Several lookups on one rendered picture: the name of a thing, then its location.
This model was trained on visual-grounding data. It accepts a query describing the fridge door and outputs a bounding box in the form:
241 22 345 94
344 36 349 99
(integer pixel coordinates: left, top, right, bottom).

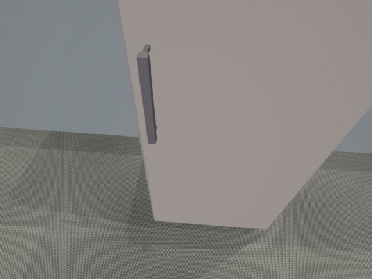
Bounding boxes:
118 0 372 230

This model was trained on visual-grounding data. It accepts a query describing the handle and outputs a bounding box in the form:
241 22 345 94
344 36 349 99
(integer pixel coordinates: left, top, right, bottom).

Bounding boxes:
137 44 157 144

